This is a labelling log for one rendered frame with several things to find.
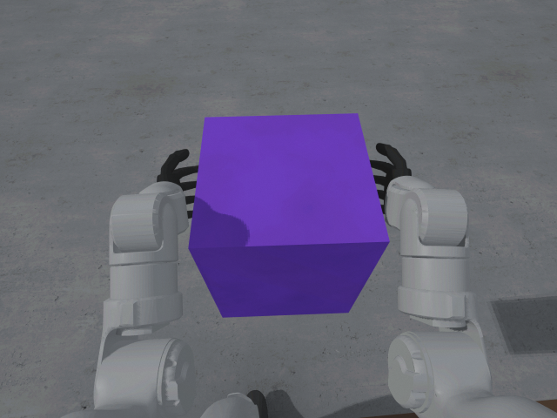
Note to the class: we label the left robot thigh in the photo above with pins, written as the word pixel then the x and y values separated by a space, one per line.
pixel 233 407

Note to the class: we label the robot left shin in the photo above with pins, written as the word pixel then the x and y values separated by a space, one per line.
pixel 239 395

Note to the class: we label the right robot hand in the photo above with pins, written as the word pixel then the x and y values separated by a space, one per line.
pixel 398 168

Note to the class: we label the left robot forearm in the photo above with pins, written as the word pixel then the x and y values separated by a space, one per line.
pixel 144 294

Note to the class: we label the left robot hand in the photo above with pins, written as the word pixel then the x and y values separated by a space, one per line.
pixel 169 174

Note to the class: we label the carton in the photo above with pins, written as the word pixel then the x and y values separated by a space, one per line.
pixel 286 217

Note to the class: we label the left robot upper arm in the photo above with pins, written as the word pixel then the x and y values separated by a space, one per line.
pixel 151 378

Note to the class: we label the right robot forearm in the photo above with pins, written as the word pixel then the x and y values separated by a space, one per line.
pixel 434 231

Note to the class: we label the right robot upper arm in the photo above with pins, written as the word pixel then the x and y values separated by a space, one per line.
pixel 445 375

